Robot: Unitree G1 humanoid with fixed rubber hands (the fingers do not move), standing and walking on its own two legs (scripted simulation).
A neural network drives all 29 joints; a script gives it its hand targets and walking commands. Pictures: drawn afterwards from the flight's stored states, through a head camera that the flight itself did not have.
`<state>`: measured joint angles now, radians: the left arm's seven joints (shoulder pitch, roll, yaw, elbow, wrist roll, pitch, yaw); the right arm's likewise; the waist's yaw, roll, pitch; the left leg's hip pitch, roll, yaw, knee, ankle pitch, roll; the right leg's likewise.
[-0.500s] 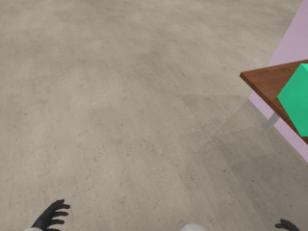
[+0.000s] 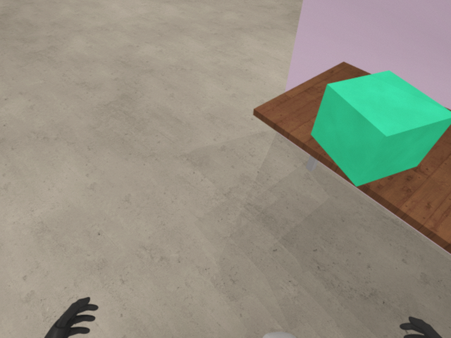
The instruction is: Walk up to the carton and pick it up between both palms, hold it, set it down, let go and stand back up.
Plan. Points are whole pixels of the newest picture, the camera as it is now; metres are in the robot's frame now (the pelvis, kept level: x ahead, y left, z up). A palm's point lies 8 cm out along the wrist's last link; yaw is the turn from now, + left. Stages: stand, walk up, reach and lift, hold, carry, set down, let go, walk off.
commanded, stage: walk up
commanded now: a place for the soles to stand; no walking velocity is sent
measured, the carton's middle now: (373, 126) +0.64 -0.40 -0.03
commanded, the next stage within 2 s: none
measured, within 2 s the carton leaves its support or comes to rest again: neither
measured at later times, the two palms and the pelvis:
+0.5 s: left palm (127, 227) +0.35 +0.24 -0.08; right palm (431, 299) +0.20 -0.37 -0.09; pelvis +0.17 -0.04 -0.01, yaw -17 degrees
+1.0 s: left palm (190, 155) +0.56 +0.11 -0.06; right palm out of the picture +0.23 -0.43 -0.09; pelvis +0.30 -0.10 -0.01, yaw -33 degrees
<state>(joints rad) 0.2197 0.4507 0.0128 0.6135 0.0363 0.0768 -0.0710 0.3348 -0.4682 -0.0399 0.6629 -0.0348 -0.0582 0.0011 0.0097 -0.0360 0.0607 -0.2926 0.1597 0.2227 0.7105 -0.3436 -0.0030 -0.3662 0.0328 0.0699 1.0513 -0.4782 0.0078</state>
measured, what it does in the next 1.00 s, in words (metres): walks ahead, turning right: right foot, then left foot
